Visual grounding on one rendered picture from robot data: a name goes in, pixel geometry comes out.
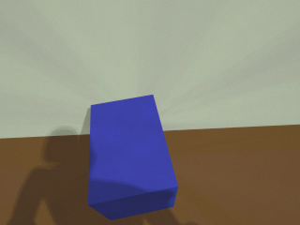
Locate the carton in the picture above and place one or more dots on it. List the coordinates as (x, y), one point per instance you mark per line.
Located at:
(130, 168)

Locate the table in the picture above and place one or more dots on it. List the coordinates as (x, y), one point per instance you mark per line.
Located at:
(225, 176)

